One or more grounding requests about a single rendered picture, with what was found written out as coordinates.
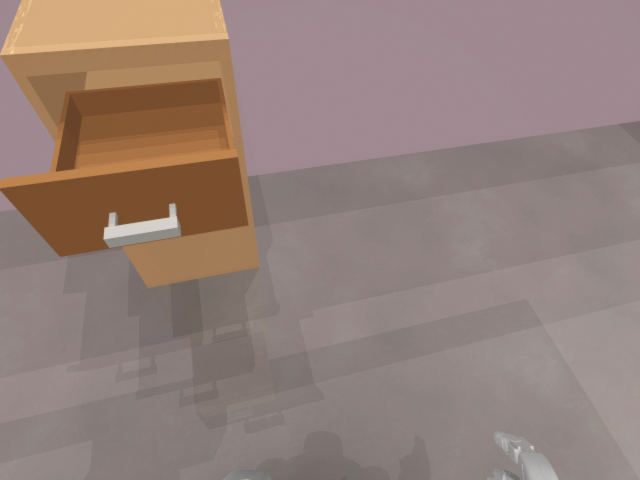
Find handle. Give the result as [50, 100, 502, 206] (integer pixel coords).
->
[104, 203, 181, 248]

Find cabinet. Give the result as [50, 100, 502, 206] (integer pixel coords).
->
[0, 0, 260, 288]

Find drawer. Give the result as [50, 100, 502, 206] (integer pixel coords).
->
[0, 78, 249, 257]

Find right robot hand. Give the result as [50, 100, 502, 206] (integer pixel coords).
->
[487, 431, 559, 480]

